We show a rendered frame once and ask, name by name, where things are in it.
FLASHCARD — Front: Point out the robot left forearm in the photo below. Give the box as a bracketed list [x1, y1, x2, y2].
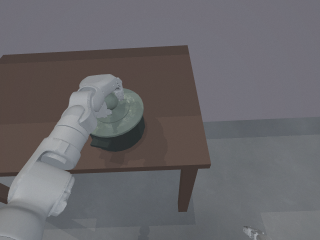
[7, 84, 105, 203]

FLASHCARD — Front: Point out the left robot hand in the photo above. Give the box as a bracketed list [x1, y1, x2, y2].
[79, 74, 124, 118]

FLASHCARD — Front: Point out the robot left upper arm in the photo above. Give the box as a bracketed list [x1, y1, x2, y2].
[0, 160, 75, 240]

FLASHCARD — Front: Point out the right robot hand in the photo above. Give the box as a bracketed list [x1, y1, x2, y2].
[243, 226, 272, 240]

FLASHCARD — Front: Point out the knob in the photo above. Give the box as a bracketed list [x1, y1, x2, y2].
[104, 93, 118, 110]

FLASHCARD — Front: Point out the table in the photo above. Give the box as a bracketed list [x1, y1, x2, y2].
[0, 45, 211, 212]

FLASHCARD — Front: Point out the lid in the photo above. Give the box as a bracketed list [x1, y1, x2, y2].
[91, 88, 144, 138]

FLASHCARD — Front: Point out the pot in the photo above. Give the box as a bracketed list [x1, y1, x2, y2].
[89, 115, 145, 152]

